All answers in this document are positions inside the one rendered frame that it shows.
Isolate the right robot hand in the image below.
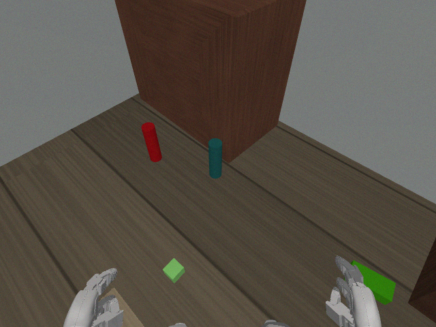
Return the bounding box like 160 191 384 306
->
326 255 382 327

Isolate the left robot hand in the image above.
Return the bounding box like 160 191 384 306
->
63 268 123 327

